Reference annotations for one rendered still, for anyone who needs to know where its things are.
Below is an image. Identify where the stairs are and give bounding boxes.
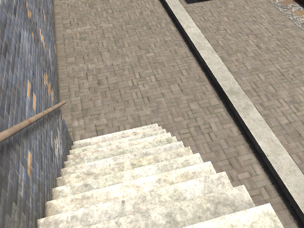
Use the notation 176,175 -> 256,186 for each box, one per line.
37,123 -> 284,228

